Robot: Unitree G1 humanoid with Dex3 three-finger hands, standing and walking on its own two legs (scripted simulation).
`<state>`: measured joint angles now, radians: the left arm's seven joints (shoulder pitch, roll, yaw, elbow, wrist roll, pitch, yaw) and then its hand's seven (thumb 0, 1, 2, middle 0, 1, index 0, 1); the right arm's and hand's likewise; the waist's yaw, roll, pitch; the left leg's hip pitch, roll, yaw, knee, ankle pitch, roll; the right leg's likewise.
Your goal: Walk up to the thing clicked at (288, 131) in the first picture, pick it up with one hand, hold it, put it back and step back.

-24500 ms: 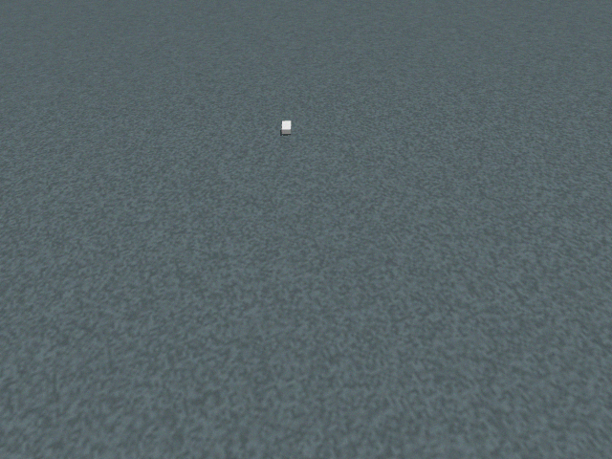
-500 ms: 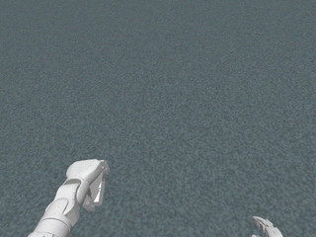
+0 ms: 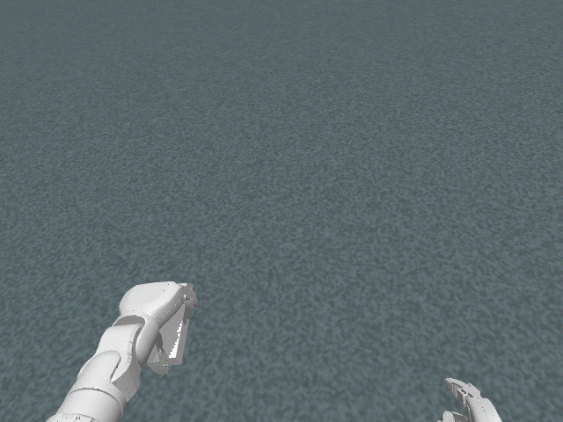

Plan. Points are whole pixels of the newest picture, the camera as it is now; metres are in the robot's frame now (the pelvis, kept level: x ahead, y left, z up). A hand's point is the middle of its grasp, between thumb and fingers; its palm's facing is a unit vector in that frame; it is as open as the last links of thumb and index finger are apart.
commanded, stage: hold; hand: left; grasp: from above
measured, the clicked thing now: (168, 334) +0.29 +0.22 -0.07
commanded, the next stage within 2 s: crouch in 0.28 s
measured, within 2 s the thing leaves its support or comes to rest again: neither
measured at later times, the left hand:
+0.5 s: hand (163, 331) +0.29 +0.22 -0.04, palm faces -0.46 -0.05 -0.89, open 11.5 cm
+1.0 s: hand (191, 344) +0.33 +0.23 -0.21, palm faces -0.43 +0.05 -0.90, open 11.5 cm
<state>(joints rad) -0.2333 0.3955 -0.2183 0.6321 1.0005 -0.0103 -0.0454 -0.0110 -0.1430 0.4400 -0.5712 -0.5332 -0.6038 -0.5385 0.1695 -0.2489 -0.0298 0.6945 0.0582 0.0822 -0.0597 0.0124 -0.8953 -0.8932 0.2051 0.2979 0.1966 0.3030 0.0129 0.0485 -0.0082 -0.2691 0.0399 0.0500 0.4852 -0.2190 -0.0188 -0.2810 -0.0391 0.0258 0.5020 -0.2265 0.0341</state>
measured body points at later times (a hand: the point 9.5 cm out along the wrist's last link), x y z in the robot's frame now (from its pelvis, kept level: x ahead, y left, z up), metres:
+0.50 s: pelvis +0.00 +0.00 +0.00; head +0.00 -0.02 +0.45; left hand +0.31 +0.22 +0.01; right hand +0.15 -0.26 -0.11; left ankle +0.02 +0.13 -0.74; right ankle +0.02 -0.14 -0.74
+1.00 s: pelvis -0.03 +0.00 -0.11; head +0.08 +0.01 +0.33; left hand +0.35 +0.22 -0.16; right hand +0.04 -0.29 -0.22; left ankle +0.02 +0.13 -0.74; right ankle +0.02 -0.14 -0.74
